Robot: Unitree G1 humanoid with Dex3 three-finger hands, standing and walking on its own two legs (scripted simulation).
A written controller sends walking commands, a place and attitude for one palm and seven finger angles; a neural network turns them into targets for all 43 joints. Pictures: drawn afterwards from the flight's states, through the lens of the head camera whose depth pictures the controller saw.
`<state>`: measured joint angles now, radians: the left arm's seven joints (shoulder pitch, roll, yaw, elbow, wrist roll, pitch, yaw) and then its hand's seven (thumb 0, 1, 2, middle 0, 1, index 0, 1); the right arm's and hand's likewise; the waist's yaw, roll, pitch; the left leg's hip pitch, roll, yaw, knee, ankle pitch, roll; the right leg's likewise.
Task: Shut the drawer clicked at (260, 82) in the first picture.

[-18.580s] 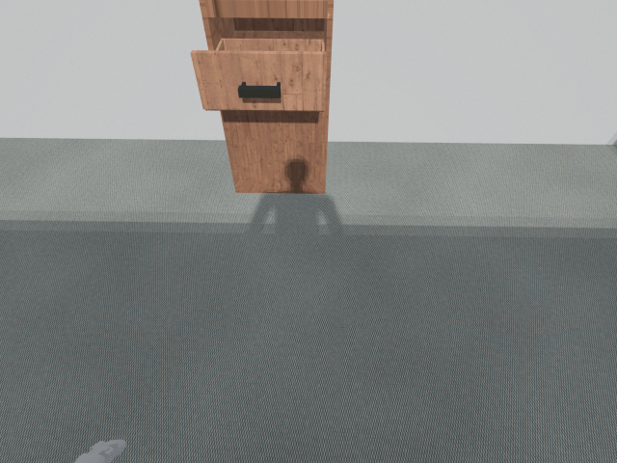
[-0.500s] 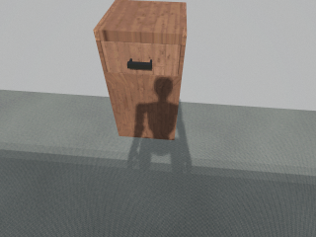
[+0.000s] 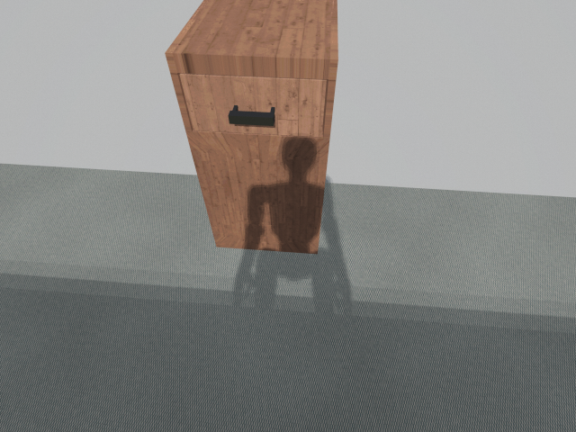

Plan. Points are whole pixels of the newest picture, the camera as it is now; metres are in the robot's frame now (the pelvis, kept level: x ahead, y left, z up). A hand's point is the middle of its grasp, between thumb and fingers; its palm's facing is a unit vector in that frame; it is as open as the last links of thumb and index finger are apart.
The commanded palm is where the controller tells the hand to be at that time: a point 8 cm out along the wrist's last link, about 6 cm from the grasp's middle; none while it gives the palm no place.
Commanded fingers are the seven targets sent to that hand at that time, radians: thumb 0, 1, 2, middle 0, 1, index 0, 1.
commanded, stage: look to check the result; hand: left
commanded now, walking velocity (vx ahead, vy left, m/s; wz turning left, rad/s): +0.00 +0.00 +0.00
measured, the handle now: (252, 113) +0.92 +0.15 -0.07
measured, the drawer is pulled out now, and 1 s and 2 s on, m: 0.00 0.00 0.00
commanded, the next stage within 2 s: stand and wait in 0.24 s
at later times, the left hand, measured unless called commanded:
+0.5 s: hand out of the picture +0.02 +0.17 -0.17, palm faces +0.03 -0.98 -0.22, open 7.4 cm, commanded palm none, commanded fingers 0.00 0.90 0.90 -0.20 -0.30 -0.20 -0.30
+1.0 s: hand out of the picture +0.04 +0.17 -0.17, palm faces +0.02 -0.97 -0.24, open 7.4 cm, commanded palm none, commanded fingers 0.00 0.90 0.90 -0.20 -0.30 -0.20 -0.30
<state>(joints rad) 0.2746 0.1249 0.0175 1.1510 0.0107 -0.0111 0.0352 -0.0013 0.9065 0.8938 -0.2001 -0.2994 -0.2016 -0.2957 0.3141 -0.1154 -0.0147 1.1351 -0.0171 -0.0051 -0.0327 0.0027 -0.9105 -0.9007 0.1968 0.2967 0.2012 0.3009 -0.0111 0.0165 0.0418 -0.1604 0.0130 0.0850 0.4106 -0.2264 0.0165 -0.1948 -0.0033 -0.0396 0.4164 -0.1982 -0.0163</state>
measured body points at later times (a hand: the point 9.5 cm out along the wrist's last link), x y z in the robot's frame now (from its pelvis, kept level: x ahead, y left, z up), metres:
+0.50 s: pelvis +0.01 -0.01 +0.00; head +0.02 -0.02 +0.45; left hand +0.02 +0.22 -0.15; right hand +0.00 -0.23 -0.16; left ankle +0.00 +0.11 -0.74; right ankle +0.02 -0.11 -0.74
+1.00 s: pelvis +0.01 -0.02 +0.00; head +0.03 -0.03 +0.45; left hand +0.04 +0.23 -0.15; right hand +0.02 -0.25 -0.16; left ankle +0.00 +0.11 -0.74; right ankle +0.02 -0.11 -0.74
